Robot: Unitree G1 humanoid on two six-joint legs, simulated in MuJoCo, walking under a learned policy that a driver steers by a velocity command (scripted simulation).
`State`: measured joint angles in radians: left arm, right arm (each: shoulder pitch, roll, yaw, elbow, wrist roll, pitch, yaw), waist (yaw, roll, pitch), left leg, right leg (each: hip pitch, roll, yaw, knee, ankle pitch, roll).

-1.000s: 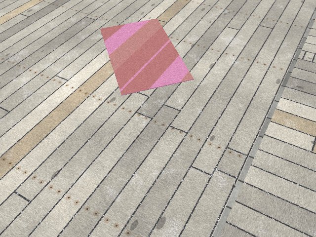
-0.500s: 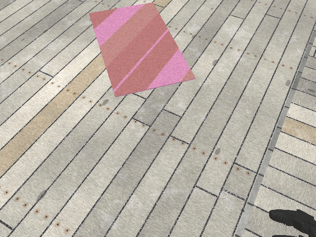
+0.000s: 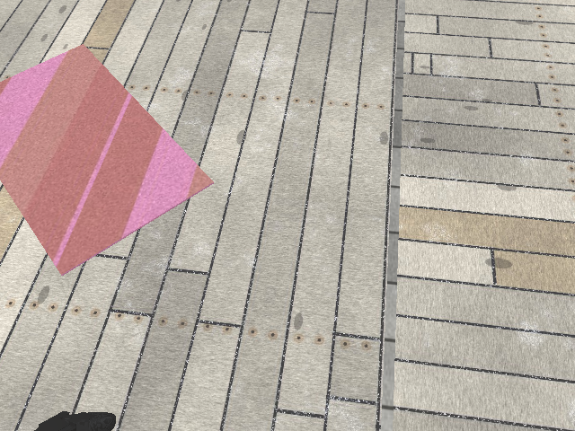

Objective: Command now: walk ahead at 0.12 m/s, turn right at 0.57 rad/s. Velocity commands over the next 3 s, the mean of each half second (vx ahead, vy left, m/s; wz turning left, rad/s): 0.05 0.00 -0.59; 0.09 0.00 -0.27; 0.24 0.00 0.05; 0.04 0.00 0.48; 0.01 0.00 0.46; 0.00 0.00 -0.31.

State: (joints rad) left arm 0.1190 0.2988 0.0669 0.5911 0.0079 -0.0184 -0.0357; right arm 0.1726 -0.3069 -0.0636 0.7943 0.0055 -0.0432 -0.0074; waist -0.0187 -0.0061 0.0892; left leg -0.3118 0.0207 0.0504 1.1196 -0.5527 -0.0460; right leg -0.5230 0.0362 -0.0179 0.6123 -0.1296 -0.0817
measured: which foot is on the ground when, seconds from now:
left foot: up 0.00-0.38, down 0.40-0.80, up 0.82-1.00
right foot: down 0.00-0.42, up 0.44-0.78, down 0.80-1.00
